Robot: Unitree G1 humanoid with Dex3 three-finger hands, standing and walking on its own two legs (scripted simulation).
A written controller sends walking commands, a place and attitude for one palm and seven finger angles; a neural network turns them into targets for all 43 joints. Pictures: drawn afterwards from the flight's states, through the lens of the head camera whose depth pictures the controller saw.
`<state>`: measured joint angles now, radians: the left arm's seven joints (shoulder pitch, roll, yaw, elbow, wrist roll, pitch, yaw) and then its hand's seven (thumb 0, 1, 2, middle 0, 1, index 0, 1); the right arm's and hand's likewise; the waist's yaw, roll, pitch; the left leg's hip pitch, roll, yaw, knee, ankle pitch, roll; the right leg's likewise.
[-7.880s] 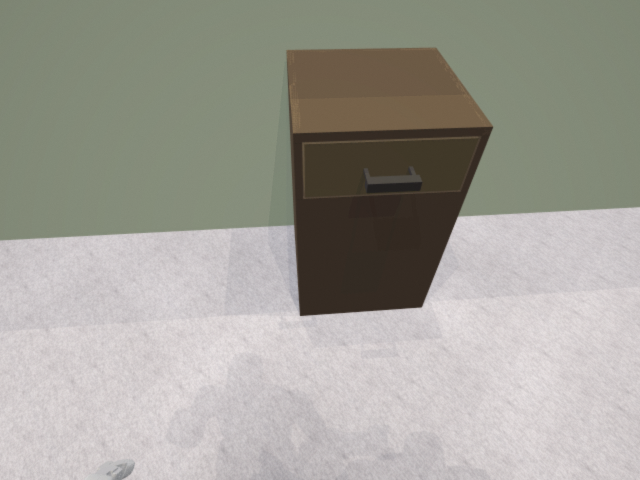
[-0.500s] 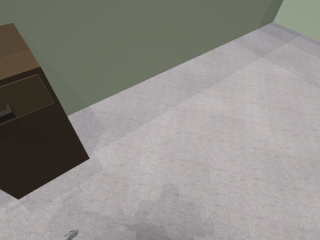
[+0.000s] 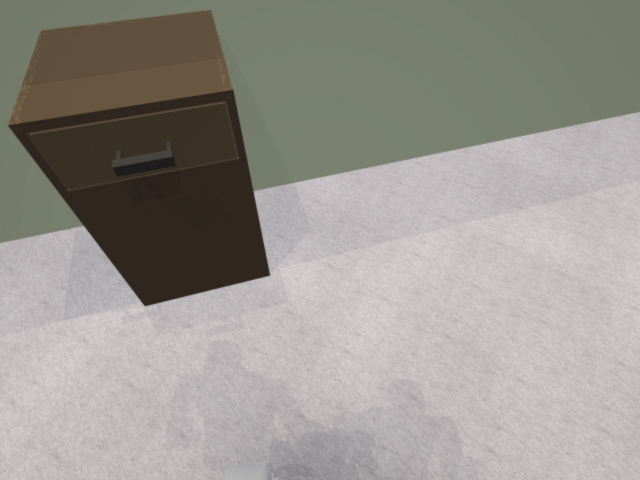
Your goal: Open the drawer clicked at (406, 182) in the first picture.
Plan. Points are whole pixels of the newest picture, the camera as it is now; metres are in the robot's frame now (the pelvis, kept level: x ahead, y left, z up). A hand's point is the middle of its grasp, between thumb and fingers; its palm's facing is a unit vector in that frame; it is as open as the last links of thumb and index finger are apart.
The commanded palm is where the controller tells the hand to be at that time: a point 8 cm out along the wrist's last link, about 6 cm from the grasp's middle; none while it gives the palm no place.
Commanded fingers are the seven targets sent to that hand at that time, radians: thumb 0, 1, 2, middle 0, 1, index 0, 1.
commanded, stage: turn to face it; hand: left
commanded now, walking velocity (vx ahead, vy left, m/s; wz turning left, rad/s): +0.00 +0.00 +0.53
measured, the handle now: (144, 156) +0.76 +0.45 -0.11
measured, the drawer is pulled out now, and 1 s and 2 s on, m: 0.00 0.00 0.00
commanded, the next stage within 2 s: take the last steps up to it in 0.56 s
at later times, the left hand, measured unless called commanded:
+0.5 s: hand out of the picture +0.04 +0.24 -0.15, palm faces +0.21 -0.94 -0.27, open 7.4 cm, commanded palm none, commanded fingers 0.00 0.90 0.90 -0.20 -0.30 -0.20 -0.30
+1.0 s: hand out of the picture -0.12 +0.15 -0.16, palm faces +0.41 -0.89 -0.19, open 7.3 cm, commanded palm none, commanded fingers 0.00 0.90 0.90 -0.20 -0.30 -0.20 -0.30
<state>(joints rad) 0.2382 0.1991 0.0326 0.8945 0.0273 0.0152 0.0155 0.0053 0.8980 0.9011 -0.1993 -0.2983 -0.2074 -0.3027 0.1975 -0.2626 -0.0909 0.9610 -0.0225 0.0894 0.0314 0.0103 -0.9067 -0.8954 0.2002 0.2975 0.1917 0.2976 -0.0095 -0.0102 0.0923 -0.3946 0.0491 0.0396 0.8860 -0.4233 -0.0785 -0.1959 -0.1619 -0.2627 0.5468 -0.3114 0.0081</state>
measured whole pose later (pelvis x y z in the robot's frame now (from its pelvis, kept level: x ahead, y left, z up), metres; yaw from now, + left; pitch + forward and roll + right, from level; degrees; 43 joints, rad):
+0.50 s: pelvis -0.01 +0.02 +0.00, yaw +11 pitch -1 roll +1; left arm 0.18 0.22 0.05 0.92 0.01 0.05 0.01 0.01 0.90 0.90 -0.19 -0.30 -0.20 -0.30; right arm 0.20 -0.19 -0.04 0.93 -0.03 0.03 0.00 0.01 -0.90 -0.89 0.21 0.30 0.20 0.30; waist -0.02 0.01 0.05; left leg -0.26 -0.04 -0.03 0.48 -0.21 0.02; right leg -0.35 -0.06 -0.04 0.80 -0.43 0.07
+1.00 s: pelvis -0.01 +0.00 +0.01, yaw +19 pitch -1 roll +1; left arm 0.41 0.16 0.03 1.09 0.03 -0.03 0.01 0.00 0.91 0.90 -0.20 -0.30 -0.20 -0.30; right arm 0.25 -0.20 -0.06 1.06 -0.03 0.03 0.02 0.01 -0.91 -0.90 0.20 0.30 0.19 0.30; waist 0.05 -0.01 0.00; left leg -0.28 0.07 0.07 0.69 -0.40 -0.02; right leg -0.14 -0.06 -0.17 0.39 -0.24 -0.03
